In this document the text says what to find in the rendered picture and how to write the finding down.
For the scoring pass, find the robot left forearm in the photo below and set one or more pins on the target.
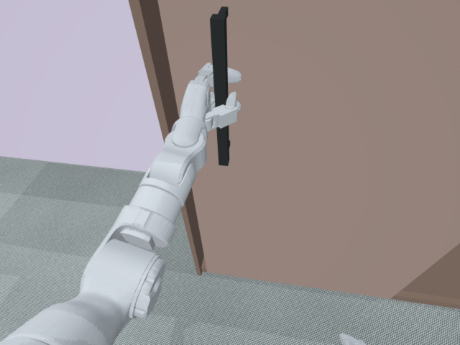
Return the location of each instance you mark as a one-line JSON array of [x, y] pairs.
[[148, 221]]

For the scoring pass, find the handle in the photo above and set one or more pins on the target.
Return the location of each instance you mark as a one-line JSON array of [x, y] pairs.
[[220, 77]]

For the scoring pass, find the wardrobe door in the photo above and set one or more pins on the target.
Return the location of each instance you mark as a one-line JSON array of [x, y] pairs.
[[441, 279], [344, 161]]

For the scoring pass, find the robot left hand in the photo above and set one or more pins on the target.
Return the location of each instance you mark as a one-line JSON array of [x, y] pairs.
[[199, 102]]

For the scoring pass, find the robot left upper arm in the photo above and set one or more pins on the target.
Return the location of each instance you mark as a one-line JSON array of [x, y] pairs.
[[122, 283]]

